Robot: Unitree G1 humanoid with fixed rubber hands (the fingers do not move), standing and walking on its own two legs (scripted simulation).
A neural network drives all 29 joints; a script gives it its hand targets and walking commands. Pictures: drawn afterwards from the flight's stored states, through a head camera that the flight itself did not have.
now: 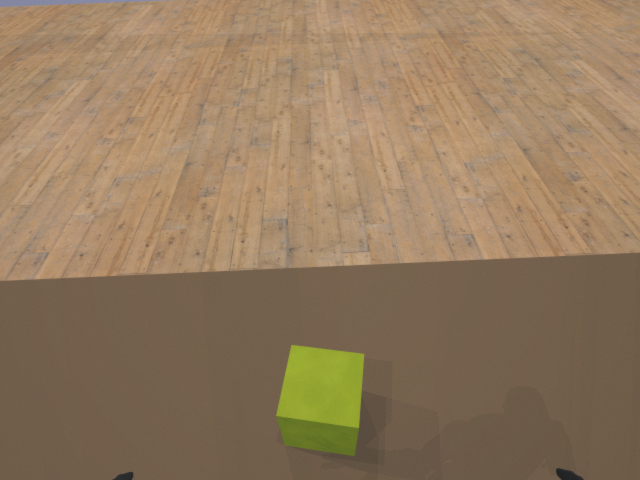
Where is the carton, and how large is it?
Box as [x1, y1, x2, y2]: [276, 345, 363, 455]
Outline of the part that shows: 291,345 276,414 284,443 286,445 354,455 359,420 363,354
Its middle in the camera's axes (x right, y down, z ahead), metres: +0.01 +0.46 +1.12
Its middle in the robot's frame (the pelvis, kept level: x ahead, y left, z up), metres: +0.48 +0.03 -0.66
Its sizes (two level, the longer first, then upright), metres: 0.210 0.200 0.250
